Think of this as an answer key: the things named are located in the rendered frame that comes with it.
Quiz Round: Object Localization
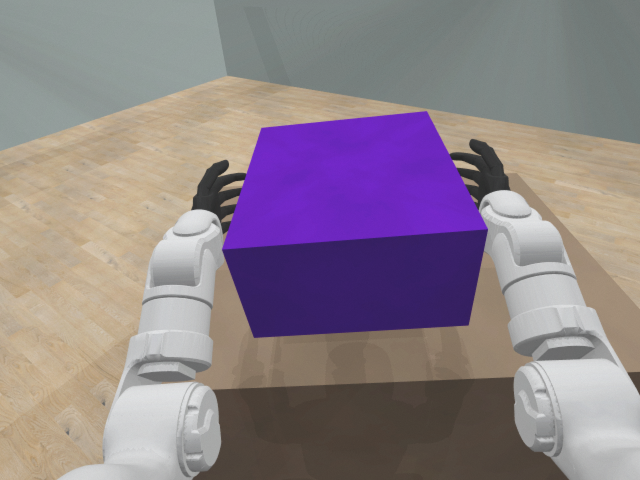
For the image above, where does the pedestal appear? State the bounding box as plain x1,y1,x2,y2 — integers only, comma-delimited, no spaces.
161,173,640,480

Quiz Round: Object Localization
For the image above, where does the robot left forearm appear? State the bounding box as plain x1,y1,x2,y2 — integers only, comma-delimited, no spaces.
102,209,224,461

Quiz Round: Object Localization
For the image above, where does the right robot upper arm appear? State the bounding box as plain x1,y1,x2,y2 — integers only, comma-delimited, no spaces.
514,359,640,480

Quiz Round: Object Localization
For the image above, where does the robot right forearm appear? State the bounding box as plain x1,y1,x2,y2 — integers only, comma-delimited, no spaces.
479,190,640,403

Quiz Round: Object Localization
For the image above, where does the right robot hand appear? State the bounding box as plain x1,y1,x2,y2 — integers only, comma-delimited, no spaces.
449,139,511,211

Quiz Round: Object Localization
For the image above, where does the left robot hand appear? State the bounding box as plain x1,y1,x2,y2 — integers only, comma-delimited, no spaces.
191,160,246,234

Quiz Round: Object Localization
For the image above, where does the left robot upper arm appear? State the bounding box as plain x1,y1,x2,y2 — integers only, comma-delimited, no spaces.
57,382,221,480

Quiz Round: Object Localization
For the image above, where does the carton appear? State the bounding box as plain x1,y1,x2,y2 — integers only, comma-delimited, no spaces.
222,111,488,338

